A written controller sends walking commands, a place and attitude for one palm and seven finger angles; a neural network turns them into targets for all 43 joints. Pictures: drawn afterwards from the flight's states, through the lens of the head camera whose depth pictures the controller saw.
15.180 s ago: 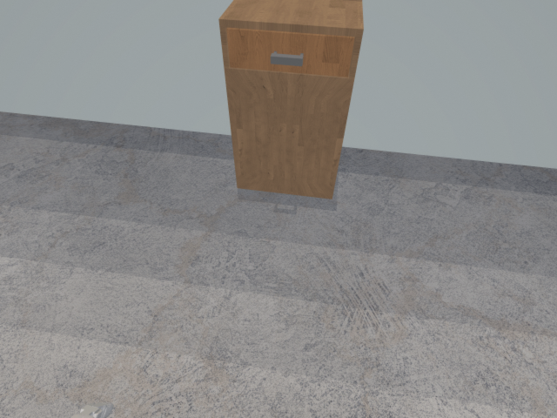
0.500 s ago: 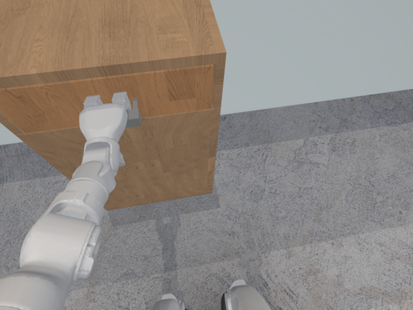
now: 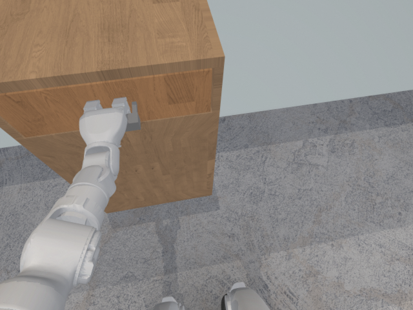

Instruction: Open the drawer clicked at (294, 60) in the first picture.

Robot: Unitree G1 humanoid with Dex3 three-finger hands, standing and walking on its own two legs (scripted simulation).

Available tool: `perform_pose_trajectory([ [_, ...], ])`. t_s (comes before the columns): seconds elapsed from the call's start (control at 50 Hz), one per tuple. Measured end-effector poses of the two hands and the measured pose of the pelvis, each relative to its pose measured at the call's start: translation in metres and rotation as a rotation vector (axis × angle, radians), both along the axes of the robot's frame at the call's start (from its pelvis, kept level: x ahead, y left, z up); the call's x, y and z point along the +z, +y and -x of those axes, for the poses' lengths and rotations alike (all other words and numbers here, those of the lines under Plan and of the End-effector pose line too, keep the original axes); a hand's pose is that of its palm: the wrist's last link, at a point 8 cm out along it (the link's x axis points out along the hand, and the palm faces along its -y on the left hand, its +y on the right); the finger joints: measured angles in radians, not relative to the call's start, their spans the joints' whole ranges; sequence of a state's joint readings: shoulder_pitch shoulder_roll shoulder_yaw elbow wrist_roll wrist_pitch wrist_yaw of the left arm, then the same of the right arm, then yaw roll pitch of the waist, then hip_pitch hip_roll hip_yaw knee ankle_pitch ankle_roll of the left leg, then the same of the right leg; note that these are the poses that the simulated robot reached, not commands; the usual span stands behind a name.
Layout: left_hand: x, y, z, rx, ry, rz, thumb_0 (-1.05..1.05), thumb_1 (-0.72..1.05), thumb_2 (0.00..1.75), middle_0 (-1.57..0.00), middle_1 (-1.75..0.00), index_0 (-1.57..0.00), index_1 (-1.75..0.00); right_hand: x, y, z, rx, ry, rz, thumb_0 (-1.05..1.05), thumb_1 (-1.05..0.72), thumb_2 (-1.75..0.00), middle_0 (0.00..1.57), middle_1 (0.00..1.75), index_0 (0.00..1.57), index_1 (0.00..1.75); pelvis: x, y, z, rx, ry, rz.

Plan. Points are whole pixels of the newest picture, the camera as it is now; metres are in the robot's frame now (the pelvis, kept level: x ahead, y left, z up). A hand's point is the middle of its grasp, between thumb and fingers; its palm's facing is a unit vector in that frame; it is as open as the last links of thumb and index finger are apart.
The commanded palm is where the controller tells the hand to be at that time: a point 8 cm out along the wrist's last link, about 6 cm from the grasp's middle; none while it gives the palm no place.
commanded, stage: pull the drawer open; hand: left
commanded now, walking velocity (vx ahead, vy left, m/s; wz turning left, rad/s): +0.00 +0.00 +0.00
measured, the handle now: (112, 116) +0.52 +0.17 +0.01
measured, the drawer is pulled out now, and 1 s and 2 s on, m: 0.00 0.02 0.08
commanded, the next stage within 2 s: none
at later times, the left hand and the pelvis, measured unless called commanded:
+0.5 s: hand (113, 146) +0.46 +0.17 -0.02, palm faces -0.03 -0.05 -1.00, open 5.9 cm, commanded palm +0.44 +0.18 +0.04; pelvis +0.02 +0.00 +0.01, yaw -1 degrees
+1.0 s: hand (113, 146) +0.46 +0.17 -0.02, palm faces -0.04 -0.02 -1.00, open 6.0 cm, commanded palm +0.44 +0.18 +0.04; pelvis -0.01 +0.00 +0.00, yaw +1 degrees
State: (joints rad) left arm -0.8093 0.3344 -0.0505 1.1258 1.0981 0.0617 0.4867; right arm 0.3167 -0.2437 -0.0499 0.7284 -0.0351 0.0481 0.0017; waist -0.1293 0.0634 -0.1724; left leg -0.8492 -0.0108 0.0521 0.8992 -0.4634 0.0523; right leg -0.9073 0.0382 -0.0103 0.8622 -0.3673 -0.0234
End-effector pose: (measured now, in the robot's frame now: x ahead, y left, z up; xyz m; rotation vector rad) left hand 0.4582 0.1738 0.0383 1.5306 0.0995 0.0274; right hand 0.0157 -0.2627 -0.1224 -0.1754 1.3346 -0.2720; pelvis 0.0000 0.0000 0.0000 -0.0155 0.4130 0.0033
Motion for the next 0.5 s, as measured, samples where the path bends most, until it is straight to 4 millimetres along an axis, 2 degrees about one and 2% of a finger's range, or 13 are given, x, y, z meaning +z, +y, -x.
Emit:
perform_pose_trajectory([
  [0.3,0.0,0.0,0.004,-0.006,-0.004,0.001,0.0,0.66,0.79,-0.34,-1.35,-0.39,-1.35,0.001,0.003,-0.004,-0.026,0.008,-0.023,0.0,-0.91,-0.9,0.2,0.3,0.2,0.3,0.004,0.001,-0.009,-0.016,-0.005,0.0],
  [0.5,0.0,-0.001,0.018,-0.018,-0.02,0.008,0.01,0.66,0.77,-0.34,-1.35,-0.41,-1.35,0.008,0.006,-0.035,0.0,-0.026,-0.031,0.0,-0.91,-0.9,0.2,0.3,0.2,0.3,0.012,0.001,-0.023,-0.009,-0.029,0.002],
])
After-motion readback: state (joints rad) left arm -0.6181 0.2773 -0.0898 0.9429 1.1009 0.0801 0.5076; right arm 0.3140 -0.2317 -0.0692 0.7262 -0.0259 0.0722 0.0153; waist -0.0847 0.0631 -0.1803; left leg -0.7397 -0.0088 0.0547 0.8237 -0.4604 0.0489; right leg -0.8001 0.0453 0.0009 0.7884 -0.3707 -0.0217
